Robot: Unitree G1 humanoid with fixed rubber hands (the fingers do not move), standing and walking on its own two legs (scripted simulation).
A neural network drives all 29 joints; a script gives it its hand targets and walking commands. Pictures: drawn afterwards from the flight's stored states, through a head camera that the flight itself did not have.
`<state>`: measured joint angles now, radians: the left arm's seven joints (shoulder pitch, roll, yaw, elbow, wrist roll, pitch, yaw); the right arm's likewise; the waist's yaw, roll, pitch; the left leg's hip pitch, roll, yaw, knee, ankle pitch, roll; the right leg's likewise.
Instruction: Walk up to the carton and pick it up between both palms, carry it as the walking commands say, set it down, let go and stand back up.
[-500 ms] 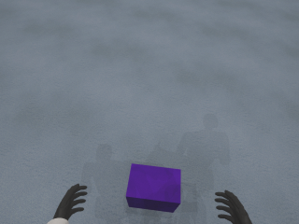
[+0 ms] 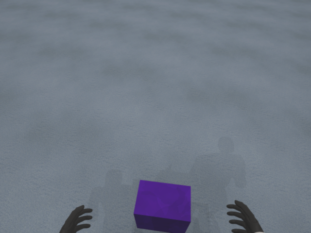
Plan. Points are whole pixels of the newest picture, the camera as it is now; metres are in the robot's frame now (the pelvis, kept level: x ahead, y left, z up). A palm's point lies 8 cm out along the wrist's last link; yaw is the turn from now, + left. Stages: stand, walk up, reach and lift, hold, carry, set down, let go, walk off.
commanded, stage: stand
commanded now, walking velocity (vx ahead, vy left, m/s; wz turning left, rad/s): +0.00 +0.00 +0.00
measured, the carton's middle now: (162, 208) +0.40 -0.03 -0.63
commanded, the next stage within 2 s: none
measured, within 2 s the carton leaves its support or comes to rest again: neither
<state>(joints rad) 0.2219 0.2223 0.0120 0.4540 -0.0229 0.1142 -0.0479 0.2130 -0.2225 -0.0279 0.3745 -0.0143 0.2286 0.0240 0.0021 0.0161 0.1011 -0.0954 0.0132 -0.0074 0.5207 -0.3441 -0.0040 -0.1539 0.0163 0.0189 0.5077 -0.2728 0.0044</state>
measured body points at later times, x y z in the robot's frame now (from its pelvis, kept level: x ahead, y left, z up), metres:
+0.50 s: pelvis +0.02 -0.01 +0.00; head +0.02 -0.02 +0.45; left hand +0.14 +0.29 -0.09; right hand +0.16 -0.30 -0.10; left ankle -0.03 +0.12 -0.73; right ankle +0.01 -0.12 -0.73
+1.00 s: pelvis +0.00 -0.01 +0.01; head +0.00 -0.02 +0.46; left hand +0.10 +0.30 -0.10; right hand +0.13 -0.31 -0.10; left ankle -0.03 +0.12 -0.73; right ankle +0.01 -0.12 -0.73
